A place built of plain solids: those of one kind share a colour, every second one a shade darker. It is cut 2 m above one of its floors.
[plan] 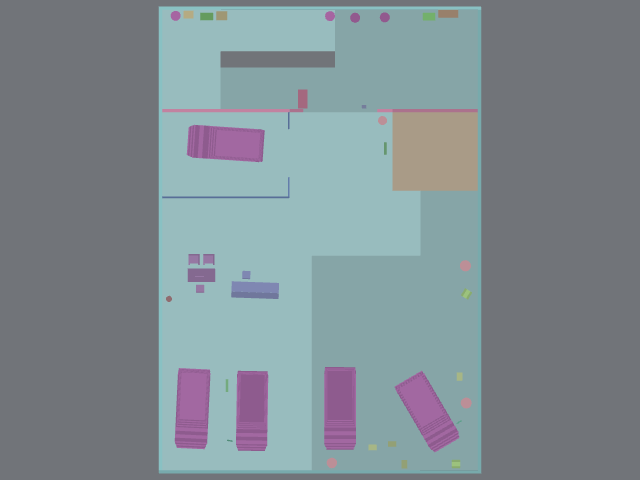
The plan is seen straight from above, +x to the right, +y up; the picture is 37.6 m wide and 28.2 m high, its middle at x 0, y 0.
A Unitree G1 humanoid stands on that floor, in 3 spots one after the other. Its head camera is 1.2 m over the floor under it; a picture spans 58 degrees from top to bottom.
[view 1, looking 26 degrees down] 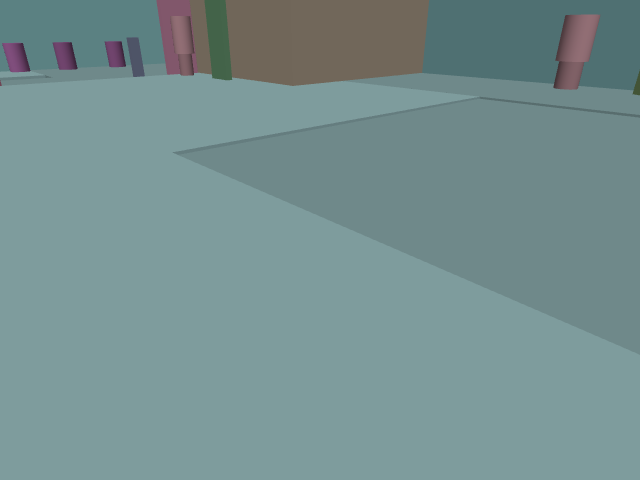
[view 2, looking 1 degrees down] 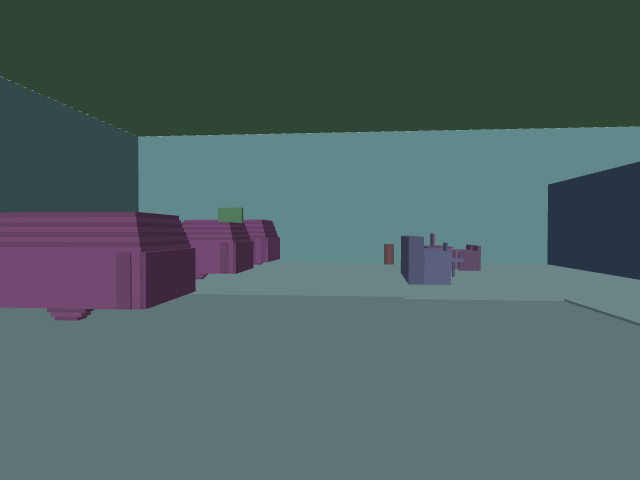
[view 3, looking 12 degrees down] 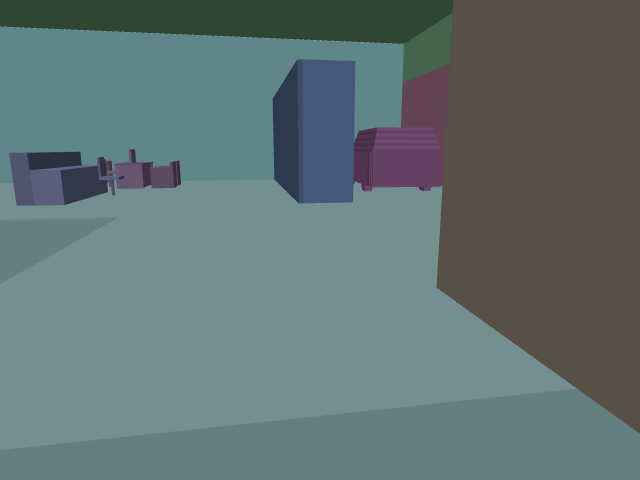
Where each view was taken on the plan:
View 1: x -2.39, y -5.43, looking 48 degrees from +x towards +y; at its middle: floor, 2.74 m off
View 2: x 7.66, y -4.63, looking -175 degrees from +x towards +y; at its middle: wall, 16.99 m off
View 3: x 7.65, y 1.27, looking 170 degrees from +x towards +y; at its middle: floor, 5.77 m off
